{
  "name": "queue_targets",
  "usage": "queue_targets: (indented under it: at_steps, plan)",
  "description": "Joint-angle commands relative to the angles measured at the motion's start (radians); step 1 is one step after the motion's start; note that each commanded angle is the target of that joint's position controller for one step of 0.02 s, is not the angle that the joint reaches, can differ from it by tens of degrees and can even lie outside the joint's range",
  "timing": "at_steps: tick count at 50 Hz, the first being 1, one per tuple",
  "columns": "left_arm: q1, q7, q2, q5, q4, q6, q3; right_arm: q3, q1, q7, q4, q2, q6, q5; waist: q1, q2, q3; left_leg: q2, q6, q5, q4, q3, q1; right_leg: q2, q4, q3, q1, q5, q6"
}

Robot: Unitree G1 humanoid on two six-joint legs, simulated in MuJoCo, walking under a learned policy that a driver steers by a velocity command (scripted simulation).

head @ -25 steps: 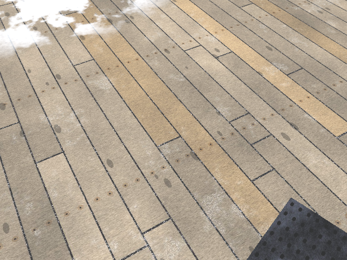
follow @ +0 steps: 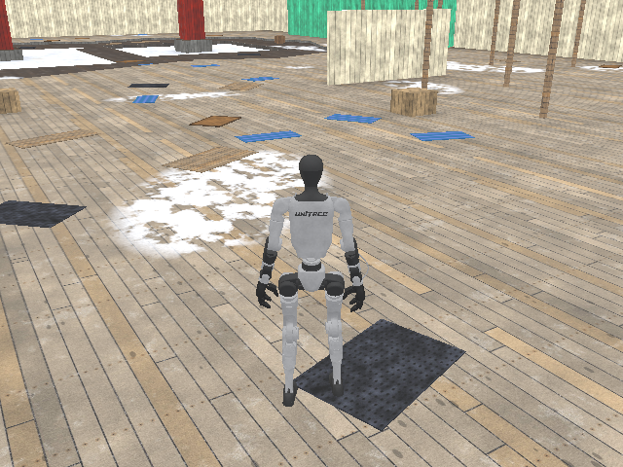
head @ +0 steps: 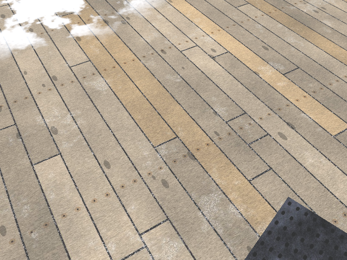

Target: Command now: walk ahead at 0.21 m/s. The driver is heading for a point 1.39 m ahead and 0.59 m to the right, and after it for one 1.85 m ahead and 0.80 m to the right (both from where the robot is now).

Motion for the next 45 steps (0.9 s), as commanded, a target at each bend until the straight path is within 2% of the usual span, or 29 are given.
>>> queue_targets:
  at_steps: [1,2,3,4,5,6,7,8,9,10,11,12,14,16,18,20,21,22,23,25,27,29,30,31,34,37,39,42,45]
  plan:
    - [0.011,-0.002,0.110,-0.010,-0.036,-0.016,0.021,-0.043,0.137,-0.008,-0.009,-0.175,-0.002,0.019,-0.040,0.102,0.077,0.106,0.114,-0.582,-0.219,-0.174,-0.151,0.064,0.082,-0.092,-0.087,-0.405,-0.044]
    - [-0.051,-0.011,0.086,-0.010,-0.066,-0.037,0.014,-0.049,0.141,-0.014,-0.019,-0.192,-0.008,0.025,-0.058,0.169,0.127,0.211,0.168,-0.576,-0.315,-0.297,-0.126,0.062,0.195,-0.115,-0.188,-0.264,-0.040]
    - [-0.066,-0.016,0.054,-0.011,-0.082,-0.056,0.006,-0.063,0.091,-0.013,-0.029,-0.233,-0.016,0.020,-0.048,0.213,0.181,0.310,0.213,-0.500,-0.355,-0.421,-0.186,0.016,0.284,-0.092,-0.204,-0.134,-0.045]
    - [-0.049,-0.021,0.063,-0.011,-0.075,-0.069,0.008,-0.057,0.043,-0.013,-0.049,-0.201,-0.023,0.010,-0.028,0.172,0.192,0.309,0.211,-0.340,-0.337,-0.402,-0.193,-0.018,0.296,-0.066,-0.202,-0.136,-0.052]
    - [-0.020,-0.026,0.058,-0.009,-0.067,-0.077,0.007,-0.051,0.001,-0.011,-0.063,-0.172,-0.021,0.008,-0.003,0.141,0.178,0.271,0.180,-0.206,-0.294,-0.321,-0.181,-0.023,0.234,-0.076,-0.167,-0.155,-0.061]
    - [0.039,-0.029,0.029,-0.008,-0.050,-0.080,0.001,-0.046,-0.029,-0.005,-0.069,-0.164,-0.017,0.015,0.032,0.147,0.155,0.217,0.142,-0.107,-0.229,-0.227,-0.220,-0.005,0.086,-0.108,-0.039,-0.124,-0.068]
    - [0.083,-0.030,0.036,-0.002,-0.028,-0.078,0.006,-0.041,-0.008,-0.002,-0.061,-0.148,-0.013,0.019,0.039,0.113,0.125,0.162,0.106,-0.003,-0.163,-0.168,-0.229,0.027,-0.018,-0.123,0.072,-0.014,-0.052]
    - [0.120,-0.029,0.073,0.007,-0.019,-0.074,0.016,-0.037,0.022,-0.004,-0.051,-0.136,-0.013,0.016,0.039,0.062,0.092,0.112,0.063,0.111,-0.078,-0.114,-0.215,0.008,-0.072,-0.075,0.137,0.112,-0.044]
    - [0.169,-0.024,0.130,0.004,-0.021,-0.067,0.026,-0.030,0.058,-0.008,-0.050,-0.115,-0.017,-0.005,0.027,-0.087,0.028,0.035,0.012,0.085,0.073,-0.028,-0.241,-0.108,-0.108,0.069,0.229,0.374,-0.060]
    - [0.204,-0.030,0.161,0.008,-0.011,-0.065,0.020,-0.012,0.118,-0.022,-0.048,-0.033,-0.010,-0.004,0.010,-0.243,-0.061,0.004,-0.036,-0.118,0.154,0.012,-0.224,-0.244,-0.151,0.248,0.219,0.388,-0.184]
    - [0.173,-0.034,0.111,0.011,-0.020,-0.073,0.003,-0.011,0.121,-0.029,-0.042,-0.042,0.000,0.005,0.000,-0.218,-0.033,0.037,-0.059,-0.200,0.226,-0.013,-0.208,-0.304,-0.180,0.342,0.179,0.412,-0.255]
    - [0.139,-0.034,0.097,0.014,-0.030,-0.078,-0.003,-0.015,0.083,-0.029,-0.050,-0.071,0.003,0.008,0.000,-0.158,-0.004,0.048,-0.068,-0.223,0.277,-0.024,-0.233,-0.299,-0.175,0.309,0.165,0.459,-0.262]
    - [0.096,-0.033,0.147,0.016,-0.058,-0.085,0.007,-0.019,0.049,-0.028,-0.045,-0.086,0.008,0.003,-0.005,-0.090,-0.023,0.075,-0.077,-0.226,0.334,-0.037,-0.259,-0.289,-0.152,0.242,0.184,0.596,-0.247]
    - [0.055,-0.025,0.118,0.011,-0.072,-0.077,-0.004,-0.019,0.037,-0.020,-0.039,-0.077,0.008,0.009,-0.026,-0.072,-0.037,0.097,-0.077,-0.158,0.220,-0.027,-0.190,-0.234,-0.133,0.131,0.156,0.697,-0.207]
    - [0.034,-0.022,0.121,-0.003,-0.069,-0.056,-0.005,-0.016,0.063,-0.015,-0.014,-0.064,0.008,0.014,-0.049,-0.076,-0.042,0.067,-0.065,0.072,-0.016,0.027,-0.071,-0.157,-0.093,0.030,0.130,0.722,-0.166]
    - [0.096,-0.027,0.156,-0.013,-0.052,-0.051,0.011,-0.024,0.062,-0.014,-0.008,-0.113,0.021,-0.001,-0.024,-0.017,-0.049,0.073,-0.040,0.362,-0.083,0.002,0.031,-0.101,-0.111,-0.002,0.099,0.506,-0.119]
    - [0.110,-0.032,0.137,-0.002,-0.052,-0.050,0.011,-0.027,0.040,-0.017,-0.015,-0.139,0.032,0.004,0.005,0.048,-0.022,0.072,-0.020,0.384,-0.050,0.009,0.010,-0.046,-0.142,-0.037,0.087,0.323,-0.101]
    - [0.110,-0.035,0.094,0.003,-0.048,-0.048,0.003,-0.028,0.006,-0.016,-0.016,-0.135,0.034,0.012,0.012,0.075,0.017,0.068,-0.003,0.355,-0.030,0.012,-0.012,-0.018,-0.151,-0.059,0.076,0.276,-0.084]
    - [0.098,-0.036,0.089,0.002,-0.046,-0.048,0.003,-0.026,-0.005,-0.016,-0.017,-0.114,0.033,0.010,0.001,0.049,0.027,0.069,0.000,0.367,-0.033,0.005,-0.013,-0.013,-0.131,-0.066,0.082,0.314,-0.077]
    - [0.089,-0.031,0.090,-0.004,-0.048,-0.043,0.004,-0.032,-0.017,-0.016,-0.015,-0.121,0.022,0.002,-0.003,0.028,0.011,0.072,-0.003,0.433,-0.044,-0.001,-0.005,-0.022,-0.094,-0.069,0.100,0.426,-0.080]
    - [0.088,-0.023,0.099,-0.002,-0.048,-0.034,0.007,-0.035,-0.013,-0.013,-0.007,-0.117,0.011,0.005,-0.004,0.015,-0.028,0.069,0.000,0.499,-0.044,0.003,-0.002,-0.027,-0.080,-0.073,0.145,0.473,-0.076]
    - [0.094,-0.023,0.092,0.005,-0.048,-0.028,0.005,-0.037,-0.026,-0.012,-0.006,-0.119,0.009,0.010,0.001,0.037,-0.047,0.074,0.005,0.519,-0.033,0.009,0.022,-0.023,-0.083,-0.073,0.151,0.453,-0.071]
    - [0.094,-0.023,0.103,0.003,-0.046,-0.028,0.009,-0.035,-0.026,-0.012,-0.001,-0.108,0.011,0.011,0.001,0.033,-0.041,0.069,0.001,0.505,-0.036,0.011,0.027,-0.021,-0.082,-0.073,0.144,0.443,-0.071]
    - [0.093,-0.020,0.097,0.001,-0.050,-0.027,0.007,-0.040,-0.036,-0.014,0.002,-0.122,0.013,0.008,0.005,0.037,-0.038,0.071,-0.001,0.468,-0.041,0.011,0.024,-0.022,-0.083,-0.078,0.135,0.430,-0.074]
    - [0.076,-0.016,0.106,-0.001,-0.049,-0.022,0.010,-0.041,-0.034,-0.011,0.005,-0.114,0.012,0.004,-0.005,0.006,-0.031,0.067,0.002,0.494,-0.052,0.011,0.000,-0.026,-0.074,-0.078,0.152,0.421,-0.068]
    - [0.092,-0.017,0.096,0.004,-0.046,-0.018,0.009,-0.043,-0.052,-0.014,0.011,-0.118,0.012,0.009,0.005,0.025,-0.025,0.068,0.002,0.450,-0.045,0.016,0.010,-0.021,-0.091,-0.077,0.137,0.399,-0.064]
    - [0.078,-0.014,0.106,-0.002,-0.051,-0.020,0.010,-0.042,-0.051,-0.013,0.013,-0.110,0.015,0.001,-0.001,0.006,-0.016,0.066,-0.003,0.439,-0.059,0.012,0.001,-0.027,-0.079,-0.078,0.138,0.402,-0.069]
    - [0.084,-0.013,0.098,0.003,-0.046,-0.016,0.009,-0.046,-0.054,-0.014,0.017,-0.118,0.013,0.005,0.002,0.015,-0.003,0.064,0.001,0.411,-0.054,0.019,-0.017,-0.027,-0.094,-0.075,0.134,0.344,-0.061]
    - [0.088,-0.012,0.100,0.002,-0.044,-0.019,0.009,-0.044,-0.051,-0.015,0.024,-0.104,0.018,0.002,-0.004,0.014,0.007,0.061,-0.004,0.358,-0.073,0.020,-0.020,-0.028,-0.092,-0.077,0.118,0.312,-0.064]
